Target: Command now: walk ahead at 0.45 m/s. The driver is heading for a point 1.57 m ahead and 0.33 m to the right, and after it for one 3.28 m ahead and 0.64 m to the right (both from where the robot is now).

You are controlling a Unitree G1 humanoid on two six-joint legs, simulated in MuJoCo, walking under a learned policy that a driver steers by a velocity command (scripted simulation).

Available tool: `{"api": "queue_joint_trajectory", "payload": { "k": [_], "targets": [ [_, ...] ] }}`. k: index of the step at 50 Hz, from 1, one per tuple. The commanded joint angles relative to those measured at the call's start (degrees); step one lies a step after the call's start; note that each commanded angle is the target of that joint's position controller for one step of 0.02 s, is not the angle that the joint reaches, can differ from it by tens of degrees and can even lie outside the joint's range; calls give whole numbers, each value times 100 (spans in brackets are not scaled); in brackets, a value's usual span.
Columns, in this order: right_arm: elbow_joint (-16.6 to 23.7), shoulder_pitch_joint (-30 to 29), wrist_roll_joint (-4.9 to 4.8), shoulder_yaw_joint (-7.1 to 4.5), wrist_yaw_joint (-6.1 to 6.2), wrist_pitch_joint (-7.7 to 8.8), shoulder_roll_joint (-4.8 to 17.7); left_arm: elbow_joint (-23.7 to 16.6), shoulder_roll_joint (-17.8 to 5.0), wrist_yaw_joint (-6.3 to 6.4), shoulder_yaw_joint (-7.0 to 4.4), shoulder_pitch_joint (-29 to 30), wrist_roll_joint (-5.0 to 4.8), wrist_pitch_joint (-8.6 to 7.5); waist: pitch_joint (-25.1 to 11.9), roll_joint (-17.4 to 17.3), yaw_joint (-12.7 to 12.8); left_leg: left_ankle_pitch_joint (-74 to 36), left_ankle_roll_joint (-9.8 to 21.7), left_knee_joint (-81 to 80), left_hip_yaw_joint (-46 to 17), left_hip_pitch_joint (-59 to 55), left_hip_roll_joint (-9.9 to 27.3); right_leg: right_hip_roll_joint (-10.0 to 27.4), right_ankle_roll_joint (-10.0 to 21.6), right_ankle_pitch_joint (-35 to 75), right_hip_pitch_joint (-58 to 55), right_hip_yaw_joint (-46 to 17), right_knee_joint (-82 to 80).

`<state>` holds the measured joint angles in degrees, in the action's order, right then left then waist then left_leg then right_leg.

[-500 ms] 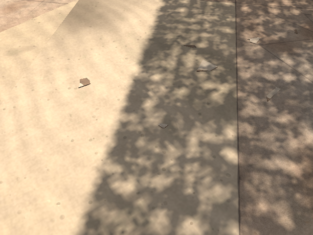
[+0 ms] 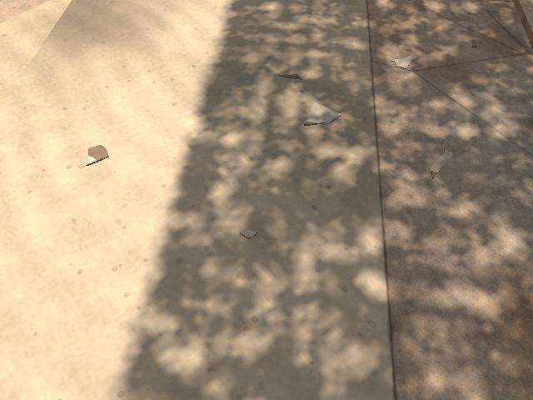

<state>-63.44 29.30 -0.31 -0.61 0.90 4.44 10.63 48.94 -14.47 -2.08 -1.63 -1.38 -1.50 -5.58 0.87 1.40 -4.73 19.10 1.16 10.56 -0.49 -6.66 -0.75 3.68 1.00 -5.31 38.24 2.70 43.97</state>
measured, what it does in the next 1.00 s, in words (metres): walks ahead: right foot, then left foot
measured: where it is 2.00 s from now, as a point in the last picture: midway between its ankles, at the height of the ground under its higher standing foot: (306, 187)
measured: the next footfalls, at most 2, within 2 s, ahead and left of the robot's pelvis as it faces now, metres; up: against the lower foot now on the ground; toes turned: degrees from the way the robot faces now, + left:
right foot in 0.12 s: +0.27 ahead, -0.13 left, +0.00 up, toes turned -2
left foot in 0.68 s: +0.57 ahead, +0.11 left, +0.00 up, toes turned +2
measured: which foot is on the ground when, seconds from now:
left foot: down 0.00-0.14, up 0.16-0.66, down 0.68-1.00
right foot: up 0.00-0.10, down 0.12-0.70, up 0.72-1.00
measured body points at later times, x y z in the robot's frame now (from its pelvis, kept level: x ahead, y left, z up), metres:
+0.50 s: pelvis +0.28 -0.04 +0.01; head +0.29 -0.04 +0.46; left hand +0.27 +0.22 -0.13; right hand +0.45 -0.30 -0.10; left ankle +0.47 +0.14 -0.67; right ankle +0.23 -0.13 -0.74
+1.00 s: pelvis +0.57 +0.02 +0.01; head +0.58 +0.02 +0.46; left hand +0.73 +0.27 -0.11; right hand +0.56 -0.25 -0.13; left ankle +0.53 +0.11 -0.74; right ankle +0.70 -0.17 -0.66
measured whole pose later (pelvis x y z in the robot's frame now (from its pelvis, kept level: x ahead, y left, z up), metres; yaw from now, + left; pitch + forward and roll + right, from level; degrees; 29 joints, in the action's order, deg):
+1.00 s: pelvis +0.57 +0.02 +0.01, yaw -8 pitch +1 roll +2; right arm -55.7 18.0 1.1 -3.4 0.3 6.1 13.5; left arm 51.4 -15.5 -0.2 -4.2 -10.1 -1.4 -2.7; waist 0.5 2.4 -2.4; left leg 12.2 2.7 13.0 10.9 1.6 -2.2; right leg 6.4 1.6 -0.6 40.6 -4.5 50.3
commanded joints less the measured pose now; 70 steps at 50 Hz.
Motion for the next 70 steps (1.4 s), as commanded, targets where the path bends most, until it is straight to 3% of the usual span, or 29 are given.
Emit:
{"api": "queue_joint_trajectory", "payload": {
  "k": [1,4,6,7,8,9,11,16,20,28,31,33,34,35,36,37,39,41,47,55,58,60,61,62,63,64,65,67,70],
  "targets": [
    [264,-81,-103,-240,85,103,1195,-607,-314,-16,-15,793,-34,-5,797,-805,263,-2306,809,-747,-473,1127,1292,-207,81,639,-825,37,-1026],
    [294,-165,-34,-314,66,10,1282,-475,-705,-5,-217,80,-30,-4,128,-919,765,-4853,561,476,-260,297,1441,-476,395,365,-1728,82,-1152],
    [437,-259,73,-265,46,-100,1148,43,-1081,62,-446,-1689,-58,66,-916,-785,1566,-4851,285,2894,-14,1307,1066,-259,751,66,-4144,-215,-1012],
    [548,431,96,-76,-19,-37,387,205,-1597,86,-555,-2389,121,95,-1883,700,1262,-2095,-25,5280,130,3366,149,1282,1579,-1312,-6158,-2798,-1429],
    [470,447,-10,-18,-77,136,258,254,-1332,39,-445,-2365,115,92,-2362,1368,1201,1142,-8,6591,-600,4059,-315,1884,1909,-2147,-6196,-4955,-2809],
    [693,-133,-185,-168,-115,261,779,202,-998,12,-335,-1771,65,37,-1274,1013,1071,939,131,7075,-729,4656,49,1691,1600,-2440,-5307,-4436,-3034],
    [907,-886,-210,-233,-48,313,953,48,-664,-32,-230,-836,131,-58,-248,72,695,-36,266,6555,-458,4373,642,1288,1288,-1321,-3387,-2759,-3262],
    [995,-882,-46,-310,49,-5,719,269,-567,-13,-179,-844,176,-147,113,252,242,-648,129,5407,-361,3847,1015,805,1321,-567,-2114,-1442,-3893],
    [1358,-1875,30,-355,27,33,800,411,-801,175,-228,-1343,165,-105,283,49,469,-1902,-94,3989,-316,4655,1032,800,1281,-190,-2604,-1186,-4000],
    [1852,-3321,-79,-230,-214,150,679,736,-917,260,-268,-2245,49,76,471,45,953,-2336,-68,2048,-25,4527,630,937,1063,259,-3758,-759,-3592],
    [1940,-3207,-99,-272,-295,202,876,759,-1018,273,-326,-2222,41,175,328,213,757,-1645,151,1778,39,4161,487,1161,933,1044,-4250,-839,-3107],
    [1641,-2080,-92,-463,-277,225,1233,682,-999,267,-310,-1994,64,237,-380,286,118,-1484,417,1588,345,2510,131,835,719,2860,-4119,-529,-1748],
    [1374,-960,-25,-607,-222,230,1621,563,-765,260,-204,-2019,131,232,-1224,42,-295,-1558,749,1843,-269,659,705,528,535,2274,-3113,-353,-230],
    [1218,-228,53,-769,-193,183,2247,466,-49,194,14,-2662,161,109,-2137,-1351,-147,-811,1653,1569,-2871,-1734,2259,-491,68,-384,-636,-39,2109],
    [1211,-168,38,-617,-197,168,1710,574,-306,183,-34,-2540,30,-36,-2453,-1408,-270,-298,1768,780,-4112,-1832,2539,-651,115,-2728,105,-984,2984],
    [1278,-666,21,-506,-179,182,1389,417,-856,179,-196,-1979,-160,-107,-1468,-1069,-207,-268,1389,693,-3141,-1048,2335,-311,229,-2422,573,-1103,3289],
    [1427,-1553,34,-373,-185,209,960,335,-793,252,-239,-1502,-111,-66,-510,-555,139,-856,1020,279,-1672,575,1870,226,223,-1443,268,-865,2686],
    [1377,-1822,113,-332,-208,258,781,406,-533,268,-272,-1729,-60,123,-201,-778,451,-1190,834,-109,-866,1417,1543,434,184,-951,-357,-882,2293],
    [1176,-1600,160,-420,-60,286,1029,96,-320,229,-301,-1204,8,264,165,-492,505,-2309,878,-413,341,1488,1434,376,35,380,193,-928,1102],
    [999,-976,2,-508,74,46,1283,-616,-156,-82,-187,202,38,235,533,-296,96,-3002,727,-82,1079,180,1742,198,261,599,466,-146,-670],
    [1108,-1157,-39,-579,118,-91,1505,-785,-382,-178,-292,23,13,258,196,-556,397,-5356,556,826,1317,-129,1795,-230,540,-221,-280,320,-738],
    [1206,-1347,-58,-604,151,-183,1630,-587,-806,-157,-529,-1136,-25,278,-491,-648,1092,-6337,360,2555,1458,208,1612,-696,852,-376,-1948,512,-970],
    [1300,-1372,-34,-573,160,-161,1594,-362,-1231,-48,-741,-2079,-18,312,-987,-311,1531,-5121,109,4117,1476,1326,1359,-535,1122,-212,-3636,-120,-1303],
    [1572,-946,176,-333,65,-23,732,-307,-1827,54,-853,-2231,-42,333,-1366,1192,974,123,-255,6204,1241,3865,305,922,1990,-623,-5543,-2993,-1565],
    [1761,-1197,-36,-289,-31,269,869,-490,-1687,38,-756,-2334,39,254,-2245,956,1062,1591,-250,7260,-211,4880,-282,1635,2626,-1226,-6299,-5288,-2599],
    [1931,-1825,-247,-369,-103,442,1162,-468,-1279,40,-648,-2209,98,190,-1614,549,1228,1102,-77,7221,-553,5490,96,1451,2245,-911,-6028,-4505,-2746],
    [1962,-1963,-240,-349,-104,519,1159,-515,-1022,47,-584,-1866,56,135,-1047,161,1022,580,40,6714,-516,5414,380,1184,1987,-459,-5217,-3621,-2696],
    [1862,-1892,3,-453,-35,447,1270,-726,-667,54,-465,-1120,81,102,-537,-191,530,98,-30,5794,-495,4547,726,764,1710,602,-3682,-2642,-2854],
    [1961,-1853,98,-453,-30,234,1091,-788,-823,140,-484,-1121,70,90,-344,-117,335,-171,-287,5013,-354,4121,757,578,1719,1239,-2830,-2211,-3106]
  ]
}}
